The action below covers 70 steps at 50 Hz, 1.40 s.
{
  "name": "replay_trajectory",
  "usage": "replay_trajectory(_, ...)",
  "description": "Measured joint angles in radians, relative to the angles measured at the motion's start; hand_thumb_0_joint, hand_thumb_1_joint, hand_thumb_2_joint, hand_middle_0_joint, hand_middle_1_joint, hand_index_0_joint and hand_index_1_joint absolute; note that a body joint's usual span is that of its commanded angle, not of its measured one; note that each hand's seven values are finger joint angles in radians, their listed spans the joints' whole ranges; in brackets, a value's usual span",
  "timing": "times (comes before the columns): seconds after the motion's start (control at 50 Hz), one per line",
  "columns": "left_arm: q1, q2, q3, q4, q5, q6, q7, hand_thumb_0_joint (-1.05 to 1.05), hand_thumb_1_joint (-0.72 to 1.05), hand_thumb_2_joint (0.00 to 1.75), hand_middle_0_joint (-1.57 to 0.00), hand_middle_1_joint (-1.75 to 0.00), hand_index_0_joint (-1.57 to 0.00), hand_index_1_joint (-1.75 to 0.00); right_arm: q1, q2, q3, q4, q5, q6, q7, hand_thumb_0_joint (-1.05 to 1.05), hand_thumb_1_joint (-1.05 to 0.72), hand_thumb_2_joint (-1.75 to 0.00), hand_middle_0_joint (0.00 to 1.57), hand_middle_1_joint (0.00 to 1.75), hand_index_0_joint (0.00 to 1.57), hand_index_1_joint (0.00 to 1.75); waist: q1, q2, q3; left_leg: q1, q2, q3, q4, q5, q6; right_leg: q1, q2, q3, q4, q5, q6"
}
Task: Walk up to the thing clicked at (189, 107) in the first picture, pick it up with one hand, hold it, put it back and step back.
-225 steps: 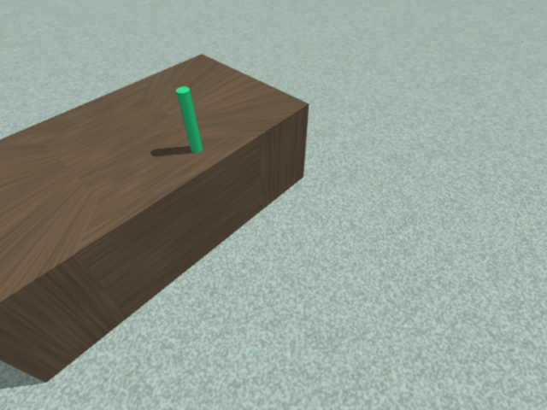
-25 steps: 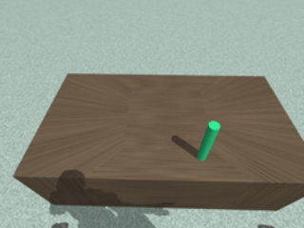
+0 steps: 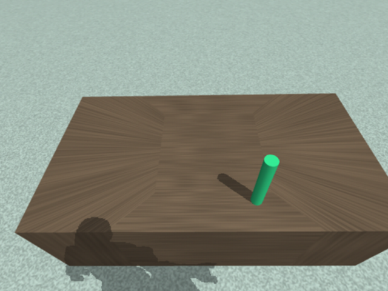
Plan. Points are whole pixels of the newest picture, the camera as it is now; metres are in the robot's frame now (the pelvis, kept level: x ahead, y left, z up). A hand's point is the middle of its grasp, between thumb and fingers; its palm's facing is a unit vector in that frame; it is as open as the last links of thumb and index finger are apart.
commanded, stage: walk up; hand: right
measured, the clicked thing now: (263, 182) +0.48 -0.19 -0.21
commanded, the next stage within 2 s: stand in 0.20 s
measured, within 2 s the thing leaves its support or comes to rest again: neither
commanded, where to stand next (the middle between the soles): +0.05 +0.01 m, yaw +0 degrees
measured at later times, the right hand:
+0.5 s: hand out of the picture +0.09 -0.26 -0.15, palm faces +0.01 +0.94 -0.34, open 7.4 cm
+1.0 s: hand out of the picture +0.06 -0.27 -0.16, palm faces -0.02 +0.94 -0.33, open 7.4 cm
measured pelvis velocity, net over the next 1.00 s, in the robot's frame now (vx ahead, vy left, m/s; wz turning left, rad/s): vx -0.01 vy -0.02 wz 0.02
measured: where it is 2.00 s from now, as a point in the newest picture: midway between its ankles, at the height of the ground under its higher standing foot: outside the picture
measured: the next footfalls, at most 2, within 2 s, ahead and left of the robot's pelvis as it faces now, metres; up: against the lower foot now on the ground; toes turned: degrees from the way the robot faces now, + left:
none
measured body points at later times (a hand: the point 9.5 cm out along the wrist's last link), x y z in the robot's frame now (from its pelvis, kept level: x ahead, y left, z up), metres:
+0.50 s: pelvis +0.00 -0.01 +0.00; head +0.00 +0.00 +0.45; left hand +0.09 +0.29 -0.13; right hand +0.09 -0.31 -0.13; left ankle -0.02 +0.10 -0.75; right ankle +0.00 -0.14 -0.75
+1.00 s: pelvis -0.01 -0.02 +0.00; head -0.01 -0.02 +0.45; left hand +0.06 +0.28 -0.13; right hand +0.06 -0.32 -0.13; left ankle -0.02 +0.10 -0.75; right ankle +0.00 -0.14 -0.75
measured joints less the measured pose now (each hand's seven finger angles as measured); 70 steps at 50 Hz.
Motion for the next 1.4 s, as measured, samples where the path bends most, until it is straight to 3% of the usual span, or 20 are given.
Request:
replay_trajectory(0.42,-0.021,-0.010,-0.006,-0.023,-0.007,0.007,-0.001,0.00,0.90,0.90,-0.21,-0.30,-0.21,-0.30,-0.016,0.010,0.015,-0.001,0.007,-0.010,-0.008,0.00,-0.90,-0.89,0.21,0.30,0.21,0.30,-0.012,-0.015,-0.006,0.027,0.006,-0.007,-0.050,0.028,-0.012,0.027,0.008,-0.008,-0.044,0.022,-0.009)
replay_trajectory(1.4,0.014,-0.007,-0.008,-0.018,-0.007,0.003,-0.010,0.00,0.90,0.90,-0.21,-0.30,-0.21,-0.30,0.029,0.000,0.031,0.002,0.002,-0.016,-0.006,0.00,-0.90,-0.89,0.21,0.30,0.21,0.30,-0.005,-0.003,-0.018,0.005,0.034,-0.027,-0.046,0.041,-0.036,0.018,0.034,-0.028,-0.058,0.038,-0.035)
